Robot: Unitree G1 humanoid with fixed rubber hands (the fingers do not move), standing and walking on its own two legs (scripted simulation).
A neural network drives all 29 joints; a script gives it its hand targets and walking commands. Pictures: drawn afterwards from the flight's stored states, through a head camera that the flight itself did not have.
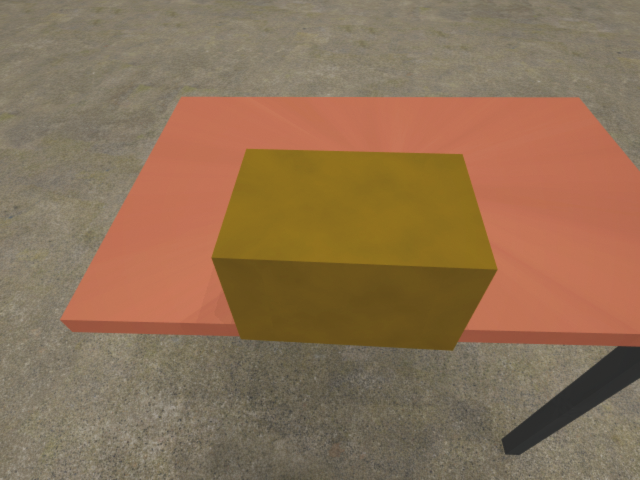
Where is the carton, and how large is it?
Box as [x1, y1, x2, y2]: [211, 149, 497, 350]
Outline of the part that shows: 246,149 211,257 241,338 452,350 497,269 462,154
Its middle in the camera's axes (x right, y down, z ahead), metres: +0.04 +0.01 +0.49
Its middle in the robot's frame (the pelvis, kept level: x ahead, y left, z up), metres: +0.38 -0.02 +0.09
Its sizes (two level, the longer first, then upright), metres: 0.275 0.181 0.172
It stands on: a table, 0.78 m high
